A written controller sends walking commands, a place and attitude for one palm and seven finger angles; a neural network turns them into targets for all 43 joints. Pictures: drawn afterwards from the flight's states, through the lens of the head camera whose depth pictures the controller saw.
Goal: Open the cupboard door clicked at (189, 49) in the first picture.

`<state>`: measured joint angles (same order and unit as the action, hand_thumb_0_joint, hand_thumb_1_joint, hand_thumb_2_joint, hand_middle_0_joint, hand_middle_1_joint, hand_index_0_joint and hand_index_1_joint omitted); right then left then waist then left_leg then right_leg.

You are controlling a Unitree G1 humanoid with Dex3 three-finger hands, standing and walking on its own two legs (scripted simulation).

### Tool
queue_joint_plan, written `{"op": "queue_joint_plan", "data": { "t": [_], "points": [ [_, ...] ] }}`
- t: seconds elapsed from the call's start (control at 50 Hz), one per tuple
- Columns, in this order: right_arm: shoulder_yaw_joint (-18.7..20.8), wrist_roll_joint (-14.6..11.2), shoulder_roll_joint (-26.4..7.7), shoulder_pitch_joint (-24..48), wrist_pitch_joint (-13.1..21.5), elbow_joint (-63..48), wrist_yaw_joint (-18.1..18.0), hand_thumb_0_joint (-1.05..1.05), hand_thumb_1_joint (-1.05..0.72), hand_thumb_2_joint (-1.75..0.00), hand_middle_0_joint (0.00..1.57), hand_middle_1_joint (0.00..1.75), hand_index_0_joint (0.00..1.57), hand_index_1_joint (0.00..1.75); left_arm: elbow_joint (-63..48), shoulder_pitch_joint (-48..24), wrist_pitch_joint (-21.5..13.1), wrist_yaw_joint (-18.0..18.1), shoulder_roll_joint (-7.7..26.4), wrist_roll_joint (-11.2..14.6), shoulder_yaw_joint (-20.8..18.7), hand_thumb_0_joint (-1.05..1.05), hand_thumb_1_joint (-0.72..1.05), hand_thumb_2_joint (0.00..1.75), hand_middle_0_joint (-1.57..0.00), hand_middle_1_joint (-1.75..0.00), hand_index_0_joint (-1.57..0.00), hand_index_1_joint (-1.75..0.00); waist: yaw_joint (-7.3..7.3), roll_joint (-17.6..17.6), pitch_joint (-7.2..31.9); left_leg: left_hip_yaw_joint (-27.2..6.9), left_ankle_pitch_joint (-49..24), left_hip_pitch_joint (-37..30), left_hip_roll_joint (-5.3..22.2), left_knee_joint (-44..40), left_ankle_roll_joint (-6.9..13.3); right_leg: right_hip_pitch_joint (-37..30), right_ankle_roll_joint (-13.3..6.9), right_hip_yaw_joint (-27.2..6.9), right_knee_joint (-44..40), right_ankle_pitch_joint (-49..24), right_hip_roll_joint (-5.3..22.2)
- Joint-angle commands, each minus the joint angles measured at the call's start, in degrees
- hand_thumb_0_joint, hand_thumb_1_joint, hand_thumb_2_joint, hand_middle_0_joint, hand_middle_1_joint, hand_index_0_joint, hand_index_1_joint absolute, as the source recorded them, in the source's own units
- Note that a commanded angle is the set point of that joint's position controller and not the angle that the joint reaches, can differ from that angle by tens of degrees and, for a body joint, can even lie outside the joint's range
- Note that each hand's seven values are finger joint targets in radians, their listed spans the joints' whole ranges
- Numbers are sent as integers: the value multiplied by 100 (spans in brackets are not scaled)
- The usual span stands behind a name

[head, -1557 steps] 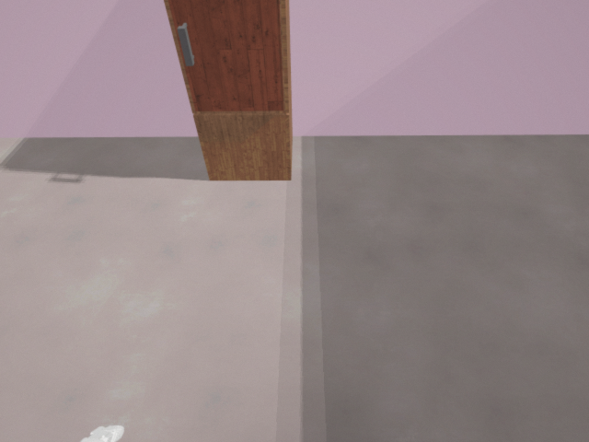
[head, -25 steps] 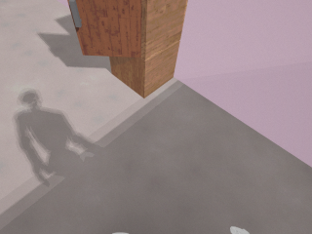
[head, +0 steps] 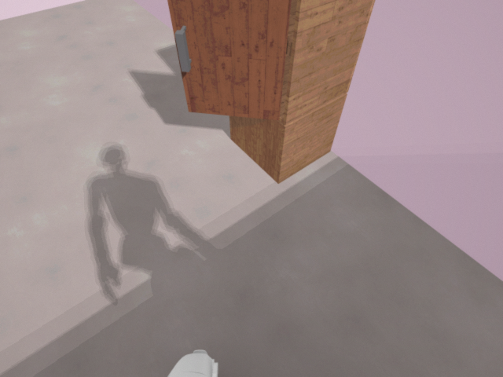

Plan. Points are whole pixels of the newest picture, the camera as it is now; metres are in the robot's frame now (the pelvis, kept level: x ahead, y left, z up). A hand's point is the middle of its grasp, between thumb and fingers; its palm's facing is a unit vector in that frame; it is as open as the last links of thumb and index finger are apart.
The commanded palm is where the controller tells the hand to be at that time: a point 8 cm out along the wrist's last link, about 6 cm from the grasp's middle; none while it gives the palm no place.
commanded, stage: take the last steps up to it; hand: left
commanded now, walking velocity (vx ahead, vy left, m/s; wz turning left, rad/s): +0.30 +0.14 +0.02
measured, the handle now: (185, 48) +1.09 +0.33 -0.06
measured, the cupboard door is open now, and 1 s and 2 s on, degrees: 44 44 44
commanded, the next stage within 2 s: come to a stop and stand still in 1.10 s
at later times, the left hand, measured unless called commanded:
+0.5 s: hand (151, 284) +0.30 +0.24 -0.16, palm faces -0.01 -0.97 -0.24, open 7.4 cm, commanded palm none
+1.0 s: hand (131, 280) +0.32 +0.30 -0.20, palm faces +0.04 -0.99 -0.16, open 7.4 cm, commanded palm none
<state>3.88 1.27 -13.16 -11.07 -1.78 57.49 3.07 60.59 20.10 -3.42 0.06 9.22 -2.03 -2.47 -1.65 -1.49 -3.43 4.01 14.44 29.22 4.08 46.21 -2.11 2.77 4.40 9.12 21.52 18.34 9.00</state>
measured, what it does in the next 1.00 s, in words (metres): walks ahead: left foot, then right foot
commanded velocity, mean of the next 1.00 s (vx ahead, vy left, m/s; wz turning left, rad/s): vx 0.28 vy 0.08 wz -0.04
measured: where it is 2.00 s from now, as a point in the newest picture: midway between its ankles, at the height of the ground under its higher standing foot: (232, 308)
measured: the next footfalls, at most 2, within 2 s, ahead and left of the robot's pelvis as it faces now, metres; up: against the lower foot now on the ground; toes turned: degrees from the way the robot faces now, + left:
left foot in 0.10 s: +0.16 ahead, +0.16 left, +0.00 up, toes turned +8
right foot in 0.50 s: +0.28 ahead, -0.04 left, +0.00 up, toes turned -9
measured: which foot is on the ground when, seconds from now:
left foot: up 0.00-0.08, down 0.10-0.50, up 0.52-0.88, down 0.90-1.00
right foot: down 0.00-0.10, up 0.12-0.48, down 0.50-0.90, up 0.92-1.00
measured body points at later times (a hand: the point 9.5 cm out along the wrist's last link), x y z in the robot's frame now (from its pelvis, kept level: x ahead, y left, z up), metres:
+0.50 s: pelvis +0.18 +0.05 -0.01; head +0.20 +0.03 +0.43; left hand +0.30 +0.29 -0.14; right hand +0.15 -0.18 -0.18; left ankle +0.12 +0.15 -0.74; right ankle +0.24 -0.04 -0.75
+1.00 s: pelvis +0.37 +0.13 -0.02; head +0.40 +0.14 +0.43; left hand +0.32 +0.35 -0.18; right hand +0.47 -0.11 -0.15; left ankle +0.44 +0.22 -0.74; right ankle +0.27 -0.01 -0.68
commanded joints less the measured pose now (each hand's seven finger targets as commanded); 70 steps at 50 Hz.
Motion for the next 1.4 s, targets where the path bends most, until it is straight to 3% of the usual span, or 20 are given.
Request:
{"op": "queue_joint_plan", "data": {
  "t": [0.0,0.04,0.08,0.1,0.2,0.44,0.46,0.48,0.5,0.62,0.76,0.84,0.86,0.88,0.9,0.96,1.06,1.22,1.3,1.38],
  "points": [
    [-102,-39,-18,481,273,-610,33,0,-90,-90,20,30,20,30,-124,218,-39,56,1293,24,-318,0,90,90,-20,-30,-20,-30,-40,-1030,-5,445,26,-741,-323,-1153,122,290,-773,-342,-361,-1985,1043],
    [0,12,-449,-689,344,-255,-70,0,-90,-90,20,30,20,30,-156,9,3,13,1195,44,-309,0,90,90,-20,-30,-20,-30,545,-314,462,568,-106,-2609,-462,-1830,242,1065,-562,60,1137,-2006,665],
    [271,79,-1532,-2188,363,67,-301,0,-90,-90,20,30,20,30,-578,-152,80,-32,556,121,-173,0,90,90,-20,-30,-20,-30,1062,1956,1250,-2626,308,-3917,1720,-2917,1188,3148,-282,52,4366,1833,-574],
    [236,65,-1475,-1897,348,72,-347,0,-90,-90,20,30,20,30,-681,-496,73,7,506,101,-133,0,90,90,-20,-30,-20,-30,937,1494,1044,-2736,935,-3450,1923,-3156,1453,3533,-501,-492,5162,1728,-415],
    [-50,45,-492,-645,527,-205,-436,0,-90,-90,20,30,20,30,-373,-322,184,-93,345,41,-122,0,90,90,-20,-30,-20,-30,205,883,379,-1247,14,-1905,1268,-3407,1221,3097,-489,-678,4582,323,-26],
    [-31,28,-472,-556,460,71,-321,0,-90,-90,20,30,20,30,-587,-292,177,-108,601,23,-221,0,90,90,-20,-30,-20,-30,-273,-65,-25,-287,634,-955,649,-2521,931,433,-523,-383,1005,-473,-504],
    [-67,-18,-318,-546,476,48,-303,0,-90,-90,20,30,20,30,-451,300,112,-81,929,-4,-297,0,90,90,-20,-30,-20,-30,-540,-704,169,241,738,-414,68,-1175,635,-404,-734,-1231,331,83,74],
    [-101,-37,-104,-665,489,-103,-261,0,-90,-90,20,30,20,30,-308,840,54,-48,1442,20,-399,0,90,90,-20,-30,-20,-30,-611,-1947,442,580,1752,722,-593,499,327,-1284,-1398,-3415,-667,256,1470],
    [-50,7,-419,-492,452,-164,-278,0,-90,-90,20,30,20,30,-350,893,37,9,1465,106,-376,0,90,90,-20,-30,-20,-30,-591,-1487,431,-137,1934,879,-352,1567,295,-859,-1744,-4167,-1160,691,1869],
    [-103,12,44,-451,334,48,-201,0,-90,-90,20,30,20,30,-409,-24,-171,39,693,100,-171,0,90,90,-20,-30,-20,-30,63,-568,361,-217,125,304,165,890,-20,190,-1286,-1349,-956,-2083,848],
    [-119,-14,171,288,390,-267,-87,0,-90,-90,20,30,20,30,44,283,-147,20,903,66,-196,0,90,90,-20,-30,-20,-30,-119,-777,83,204,-140,-124,-84,-873,22,95,-1203,-998,-766,-2174,772],
    [-60,14,-113,-335,477,-67,-147,0,-90,-90,20,30,20,30,104,64,-40,7,933,91,-221,0,90,90,-20,-30,-20,-30,313,-517,47,510,-441,-1937,-378,-1869,170,1046,-914,-679,112,-1638,441],
    [16,40,-466,-1053,511,133,-224,0,-90,-90,20,30,20,30,38,56,-16,-4,766,95,-174,0,90,90,-20,-30,-20,-30,635,171,358,70,-290,-3027,21,-1997,341,1660,-785,-478,1253,-1470,195],
    [177,122,-1117,-1805,533,267,-314,0,-90,-90,20,30,20,30,-113,179,5,-25,438,131,-128,0,90,90,-20,-30,-20,-30,849,1586,821,-1819,-205,-3842,1446,-2399,889,2741,-506,58,2900,586,-577],
    [173,91,-1278,-2206,468,309,-394,0,-90,-90,20,30,20,30,-363,-139,-16,-8,390,122,-79,0,90,90,-20,-30,-20,-30,951,1530,895,-2687,-426,-3777,2057,-2963,1356,3235,-555,-365,4244,1620,-787],
    [-17,38,-594,-846,503,-72,-438,0,-90,-90,20,30,20,30,-263,-363,60,-27,410,84,-103,0,90,90,-20,-30,-20,-30,400,1002,294,-1940,513,-2057,1758,-3429,1299,3345,-607,-903,5142,612,-194],
    [-88,34,-264,-670,608,-32,-462,0,-90,-90,20,30,20,30,-153,-95,226,-60,145,57,-83,0,90,90,-20,-30,-20,-30,63,615,300,-614,-961,-1625,1251,-3531,1147,2616,-477,-715,3796,-62,-189],
    [-148,43,-285,-739,484,188,-472,0,-90,-90,20,30,20,30,-389,-679,265,-25,215,63,0,0,90,90,-20,-30,-20,-30,68,461,72,-355,-1324,-1441,1065,-3052,1068,1384,-432,-472,1511,-451,-529],
    [-225,-106,27,-1062,368,323,-452,0,-90,-90,20,30,20,30,-149,-318,172,102,1015,119,-13,0,90,90,-20,-30,-20,-30,144,-509,535,148,265,-1124,-66,-1984,103,188,-1030,-1769,288,-3813,819],
    [-183,-130,-46,-1260,169,557,-499,0,-90,-90,20,30,20,30,-186,-619,218,232,977,188,-39,0,90,90,-20,-30,-20,-30,195,-1018,978,104,-255,-1578,-51,-1761,29,-45,-1113,-1403,675,-5722,657]
  ]
}}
